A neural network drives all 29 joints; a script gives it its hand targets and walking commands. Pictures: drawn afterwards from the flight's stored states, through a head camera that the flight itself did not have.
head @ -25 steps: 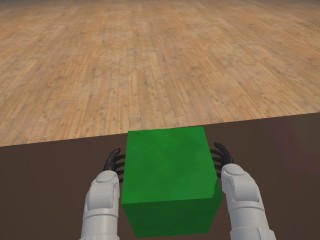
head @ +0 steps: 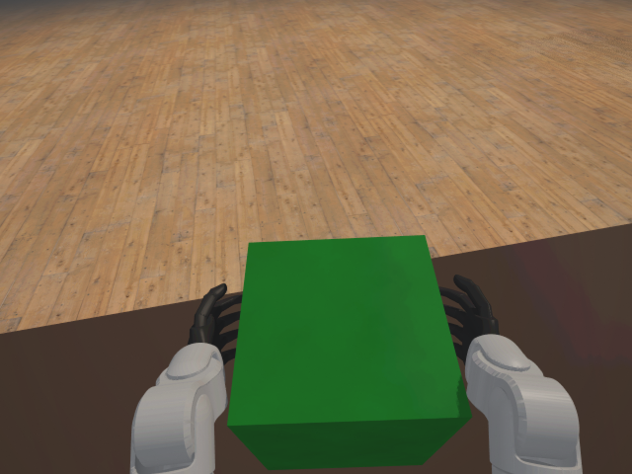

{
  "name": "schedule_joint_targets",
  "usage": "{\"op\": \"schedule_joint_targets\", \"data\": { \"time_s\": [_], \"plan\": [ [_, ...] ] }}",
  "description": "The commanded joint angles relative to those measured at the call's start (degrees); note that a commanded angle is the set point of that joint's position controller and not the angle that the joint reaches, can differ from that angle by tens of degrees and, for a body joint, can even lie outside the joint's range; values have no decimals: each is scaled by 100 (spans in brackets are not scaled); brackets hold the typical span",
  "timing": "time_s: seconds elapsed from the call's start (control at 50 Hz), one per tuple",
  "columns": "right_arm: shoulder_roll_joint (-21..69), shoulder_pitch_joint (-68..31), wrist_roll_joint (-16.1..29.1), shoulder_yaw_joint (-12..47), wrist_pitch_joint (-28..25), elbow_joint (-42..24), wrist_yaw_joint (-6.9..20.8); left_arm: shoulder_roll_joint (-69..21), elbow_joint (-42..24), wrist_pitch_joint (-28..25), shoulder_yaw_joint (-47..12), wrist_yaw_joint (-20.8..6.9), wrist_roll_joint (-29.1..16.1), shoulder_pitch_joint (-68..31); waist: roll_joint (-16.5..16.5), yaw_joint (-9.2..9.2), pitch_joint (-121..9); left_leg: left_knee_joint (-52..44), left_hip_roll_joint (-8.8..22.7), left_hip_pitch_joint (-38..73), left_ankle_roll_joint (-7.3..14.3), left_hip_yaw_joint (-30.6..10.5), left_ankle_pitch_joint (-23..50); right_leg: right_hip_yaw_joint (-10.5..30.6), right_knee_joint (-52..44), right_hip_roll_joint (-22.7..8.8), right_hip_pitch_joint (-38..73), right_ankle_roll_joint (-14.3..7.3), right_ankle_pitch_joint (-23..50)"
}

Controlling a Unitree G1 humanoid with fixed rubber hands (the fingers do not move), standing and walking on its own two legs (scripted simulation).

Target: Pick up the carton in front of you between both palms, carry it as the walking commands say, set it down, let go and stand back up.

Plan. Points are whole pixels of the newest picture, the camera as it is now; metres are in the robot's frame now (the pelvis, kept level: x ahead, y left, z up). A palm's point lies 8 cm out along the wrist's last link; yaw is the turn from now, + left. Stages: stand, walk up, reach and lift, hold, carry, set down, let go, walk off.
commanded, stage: carry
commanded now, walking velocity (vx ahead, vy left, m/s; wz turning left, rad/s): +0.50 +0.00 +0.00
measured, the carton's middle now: (340, 360) +0.28 -0.01 +0.03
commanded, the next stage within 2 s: none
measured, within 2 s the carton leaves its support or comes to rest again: neither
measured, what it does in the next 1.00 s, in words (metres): walks ahead: left foot, then right foot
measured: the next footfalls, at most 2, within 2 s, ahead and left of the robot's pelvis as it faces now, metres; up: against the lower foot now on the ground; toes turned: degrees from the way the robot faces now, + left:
left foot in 0.30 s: +0.35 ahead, +0.13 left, +0.00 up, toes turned +12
right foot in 0.82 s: +0.69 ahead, -0.07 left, +0.00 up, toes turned -12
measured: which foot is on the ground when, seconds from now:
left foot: up 0.00-0.28, down 0.30-0.86, up 0.88-1.00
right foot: down 0.00-0.34, up 0.36-0.80, down 0.82-1.00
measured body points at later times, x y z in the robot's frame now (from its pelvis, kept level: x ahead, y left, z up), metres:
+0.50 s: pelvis +0.29 +0.06 +0.01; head +0.29 +0.07 +0.46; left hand +0.54 +0.19 +0.07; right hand +0.51 -0.11 +0.08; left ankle +0.31 +0.12 -0.73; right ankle +0.22 -0.08 -0.64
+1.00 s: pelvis +0.62 +0.00 +0.00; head +0.63 -0.01 +0.45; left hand +0.88 +0.17 +0.07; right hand +0.90 -0.14 +0.07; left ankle +0.53 +0.13 -0.62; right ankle +0.66 -0.06 -0.73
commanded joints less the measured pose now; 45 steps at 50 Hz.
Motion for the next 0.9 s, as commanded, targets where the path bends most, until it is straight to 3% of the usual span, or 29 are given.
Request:
{"op": "schedule_joint_targets", "data": {
  "time_s": [0.0,0.04,0.08,0.12,0.14,0.16,0.18,0.24,0.28,0.3,0.32,0.34,0.36,0.38,0.4,0.42,0.46,0.48,0.52,0.58,0.62,0.68,0.74,0.78,0.8,0.82,0.84,0.86,0.88],
  "plan": [
    [4034,-1970,1511,3523,211,-961,177,-4031,-856,187,-2749,74,-1013,-1243,-1109,305,-687,2228,167,-3526,62,-77,-333,3842,-1480,-2606,3162,-1125,266],
    [4025,-1951,1398,3277,180,-774,-19,-4154,-1027,159,-2799,209,-1051,-1688,-623,307,-734,1955,316,-3405,92,11,159,2846,-1678,-2226,2829,-766,321],
    [3950,-1534,1198,3024,58,-589,-198,-4029,-1362,88,-2910,263,-1268,-1846,-745,285,-420,1246,233,-3051,-7,271,700,1951,-1908,-1762,2395,-494,545],
    [3812,-1395,1026,2837,-46,-605,-351,-3888,-1188,31,-2954,328,-1321,-1706,-648,284,-149,280,226,-2490,-35,422,1158,1561,-2070,-1666,1863,-494,625],
    [3763,-1195,924,2811,-84,-518,-414,-3855,-1143,-8,-2998,336,-1327,-1489,-874,277,-139,-239,209,-2096,-57,520,1406,1210,-2150,-1593,1536,-395,333],
    [3764,-1035,928,2762,-134,-512,-432,-3750,-1235,-43,-3061,344,-1360,-1459,-903,263,-242,-652,20,-1646,-48,651,1520,958,-2069,-1435,1587,-250,493],
    [3730,-1028,952,2754,-170,-480,-463,-3796,-1253,-87,-3090,382,-1437,-1487,-945,318,-126,-982,-94,-1665,-27,949,1814,887,-2046,-1494,1562,-327,502],
    [3680,-1137,1037,2803,-226,-733,-462,-3694,-1238,-87,-3053,410,-1418,-1331,-1031,254,-146,-1364,-177,-630,120,1124,2101,610,-1381,-1468,1375,-158,1548],
    [3468,-907,1110,2856,-187,-778,-409,-3492,-1183,-71,-3092,395,-1379,-999,-964,180,-529,-1419,-483,972,241,1433,1761,43,-30,-1036,858,143,2381],
    [3361,-791,1054,2808,-147,-644,-375,-3439,-1287,-63,-3082,376,-1398,-1102,-424,34,-696,-1652,142,1945,366,518,1256,-73,1149,-881,-20,356,1671],
    [3280,-700,1076,2892,-163,-678,-383,-3409,-1425,-33,-3154,351,-1394,-1031,1204,-39,-1384,-2644,1823,2803,1082,-2451,-256,3,3185,-197,-1156,572,222],
    [3565,-688,1119,3042,-136,-696,-329,-3377,-1536,-2,-3149,306,-1397,-1088,1273,14,-1216,-3227,2298,2842,1437,-3474,94,553,4137,-87,-2053,437,-1298],
    [3605,-774,1211,3020,-171,-948,-254,-3665,-1589,-30,-3317,225,-1534,-1295,833,19,-1232,-3059,2100,2555,1392,-2868,791,1011,4555,-416,-2076,232,-1258],
    [3854,-959,1283,3138,-172,-990,-181,-3803,-1376,-34,-3242,169,-1381,-1031,468,27,-1117,-3154,1982,2085,1300,-2443,776,1138,4616,-651,-2103,163,-980],
    [3905,-1075,1308,3284,-232,-1196,-93,-4013,-1346,-58,-3265,83,-1454,-1121,-112,90,-973,-3226,1852,1511,1009,-1968,711,1249,4249,-920,-1861,105,-423],
    [4052,-1117,1258,3451,-218,-1146,-17,-4173,-1328,-102,-3330,6,-1412,-1135,-183,129,-945,-3239,1669,1425,816,-1405,945,1204,3800,-915,-1717,174,-310],
    [4124,-1207,1355,3602,-254,-1096,142,-4117,-1279,-191,-3330,-25,-1156,-1084,378,152,-653,-3409,1351,971,540,-793,884,940,3526,-853,-1517,231,141],
    [3940,-1159,1456,3714,-252,-1188,185,-4131,-1201,-200,-3369,-21,-1156,-938,204,141,-655,-3569,1287,988,617,-602,824,765,3043,-740,-1519,277,47],
    [3666,-1086,1462,3671,-166,-1109,246,-4043,-1082,-178,-3255,15,-1051,-808,292,128,-357,-3711,1332,1106,764,-284,855,648,2343,-749,-1860,338,352],
    [3531,-922,1411,3625,-142,-1100,194,-3888,-1128,-99,-3290,59,-1045,-690,369,82,-143,-3598,1175,1744,680,-113,2035,505,1478,-698,-2246,390,832],
    [3519,-971,1450,3563,-96,-1141,127,-3830,-1225,-31,-3306,112,-1059,-708,575,83,-42,-3422,1076,1780,724,329,3037,323,1036,-620,-2052,338,1004],
    [3450,-981,1359,3369,-23,-1172,-7,-3544,-1428,63,-3244,185,-1095,-840,631,68,329,-3297,985,1781,702,632,3359,-3,528,-497,-1896,247,1160],
    [3218,-936,1180,3217,48,-1140,-162,-3345,-1476,166,-3161,188,-1219,-1064,501,78,427,-2852,1098,1697,615,733,3893,-138,332,-377,-1146,98,1073],
    [3228,-1264,1183,3238,54,-1096,-221,-3371,-1244,135,-3026,209,-1243,-977,624,251,-160,-1463,713,1399,376,1128,4694,-479,258,68,375,40,660],
    [3203,-1089,1169,3249,44,-1125,-237,-3224,-1417,83,-2989,234,-1304,-992,62,399,-716,-108,523,889,317,1217,4460,-400,21,167,1608,49,157],
    [3106,-1339,1109,3194,34,-1152,-271,-3196,-1401,98,-2985,260,-1246,-1252,-535,484,-1131,1410,294,-301,162,1048,3201,1401,-208,-1003,2539,-334,-717],
    [3062,-1422,1158,3291,55,-1259,-291,-3137,-1340,68,-2984,285,-1326,-1445,-1958,610,-1261,3242,-702,-1995,-75,683,460,4427,-1309,-2350,3392,-1247,-612],
    [3171,-1470,1143,3281,-20,-1299,-326,-3182,-1413,48,-3033,245,-1420,-1389,-1547,534,-1533,3961,-373,-2322,122,-191,-123,4209,-1497,-2447,3203,-1295,-337],
    [3361,-1709,1111,3163,-54,-1126,-338,-3465,-1368,-15,-3053,209,-1587,-1767,-1313,474,-1465,4322,-122,-2479,295,-298,111,3604,-1199,-2288,2932,-1210,406]
  ]
}}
